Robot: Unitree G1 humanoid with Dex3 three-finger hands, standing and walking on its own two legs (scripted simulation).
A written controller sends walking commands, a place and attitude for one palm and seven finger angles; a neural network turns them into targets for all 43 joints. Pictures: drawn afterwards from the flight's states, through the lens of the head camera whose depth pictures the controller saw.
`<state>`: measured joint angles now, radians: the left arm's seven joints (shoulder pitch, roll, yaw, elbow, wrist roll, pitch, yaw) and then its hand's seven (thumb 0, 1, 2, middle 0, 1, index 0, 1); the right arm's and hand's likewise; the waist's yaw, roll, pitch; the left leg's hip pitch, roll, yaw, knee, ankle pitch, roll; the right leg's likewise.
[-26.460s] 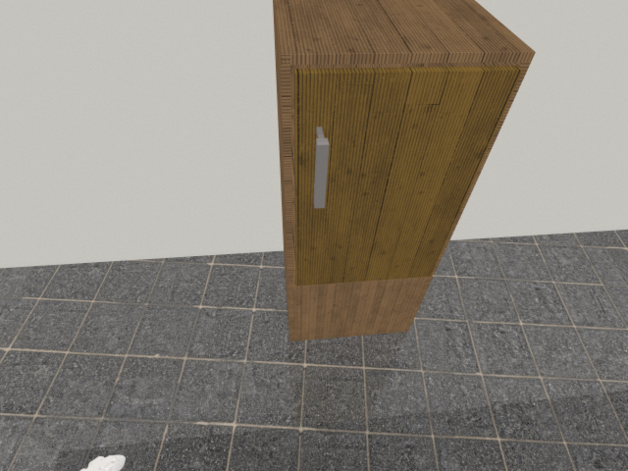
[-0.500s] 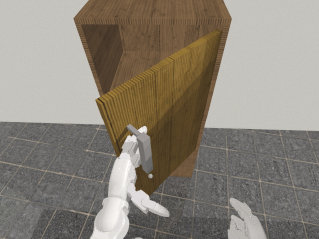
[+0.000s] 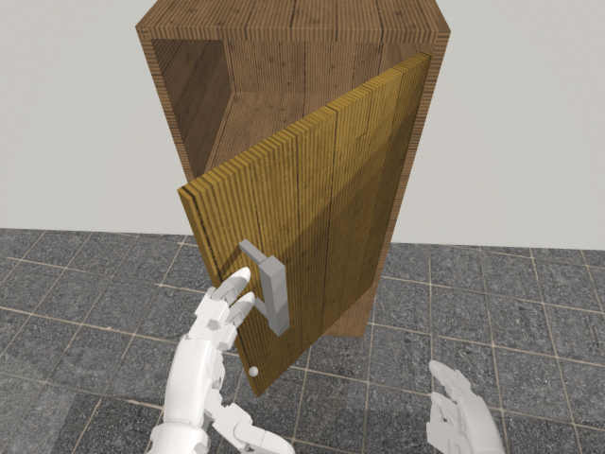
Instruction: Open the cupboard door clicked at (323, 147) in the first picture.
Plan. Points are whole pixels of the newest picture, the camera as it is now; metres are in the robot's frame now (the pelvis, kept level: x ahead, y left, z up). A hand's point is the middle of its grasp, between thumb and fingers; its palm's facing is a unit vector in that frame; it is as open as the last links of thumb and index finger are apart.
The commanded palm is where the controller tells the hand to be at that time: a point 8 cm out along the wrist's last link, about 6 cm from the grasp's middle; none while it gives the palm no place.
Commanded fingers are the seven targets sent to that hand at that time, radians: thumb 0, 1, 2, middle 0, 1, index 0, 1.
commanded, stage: slide the hand sideways off the handle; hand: left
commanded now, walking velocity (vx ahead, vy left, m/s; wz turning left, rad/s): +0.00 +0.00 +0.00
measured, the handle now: (265, 290) +0.30 +0.07 +0.08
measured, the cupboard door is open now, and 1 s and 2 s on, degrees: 48 47 47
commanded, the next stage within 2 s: draw the hand back to the body in 0.38 s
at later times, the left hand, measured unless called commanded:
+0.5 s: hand (212, 417) +0.16 +0.10 +0.08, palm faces -0.03 -1.00 -0.01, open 16.3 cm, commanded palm +0.13 +0.17 +0.09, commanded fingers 0.00 -0.50 0.30 -0.15 -0.30 -0.15 -0.30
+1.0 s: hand (134, 387) +0.17 +0.17 +0.13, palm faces +0.02 -1.00 -0.08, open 16.2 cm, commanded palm +0.13 +0.23 +0.15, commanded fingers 0.00 -0.25 0.41 -0.16 -0.30 -0.16 -0.30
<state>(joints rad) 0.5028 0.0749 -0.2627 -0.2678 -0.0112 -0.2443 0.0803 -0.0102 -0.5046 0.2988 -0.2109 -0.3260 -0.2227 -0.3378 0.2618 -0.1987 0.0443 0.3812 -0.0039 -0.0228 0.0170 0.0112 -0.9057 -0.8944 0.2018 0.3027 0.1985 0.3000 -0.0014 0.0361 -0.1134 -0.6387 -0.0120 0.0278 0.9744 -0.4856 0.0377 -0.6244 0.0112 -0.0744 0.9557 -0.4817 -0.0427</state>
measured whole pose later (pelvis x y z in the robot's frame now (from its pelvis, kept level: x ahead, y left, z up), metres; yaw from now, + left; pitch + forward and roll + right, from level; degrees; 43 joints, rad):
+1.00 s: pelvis +0.00 +0.00 +0.01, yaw +1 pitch +5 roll -2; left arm 0.64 0.25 0.08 -0.46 -0.25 -0.14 -0.16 -0.01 -0.47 0.31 -0.15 -0.30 -0.15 -0.30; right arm 0.29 -0.23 0.04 0.43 0.05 -0.13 -0.07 0.01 -0.91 -0.89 0.20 0.30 0.20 0.30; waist 0.02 0.06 -0.13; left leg -0.54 -0.01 -0.01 0.91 -0.46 0.04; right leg -0.49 0.02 -0.11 0.85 -0.44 -0.04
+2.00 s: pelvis +0.01 -0.01 +0.06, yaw +1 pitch -5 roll +0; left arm 0.49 0.33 0.31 -0.39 -0.08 -0.06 0.11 0.02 0.87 0.89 -0.21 -0.30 -0.21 -0.30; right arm 0.20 -0.23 0.03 0.64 0.01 -0.09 -0.08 0.01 -0.91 -0.89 0.20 0.30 0.20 0.30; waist 0.07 0.06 0.02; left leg -0.08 -0.01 0.01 0.42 -0.25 0.02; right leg -0.06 0.03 -0.08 0.38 -0.24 -0.05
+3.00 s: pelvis -0.10 +0.02 +0.04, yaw +4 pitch -1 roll -2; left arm 0.55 0.40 0.41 -0.59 -0.03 -0.19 0.16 0.02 0.88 0.90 -0.21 -0.30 -0.21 -0.30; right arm 0.22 -0.21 0.01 0.59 0.00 -0.03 -0.07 0.01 -0.90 -0.89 0.21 0.30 0.20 0.30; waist 0.00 -0.02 0.04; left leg -0.43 -0.02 0.00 0.74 -0.38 0.03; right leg -0.40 0.01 -0.06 0.60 -0.18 -0.01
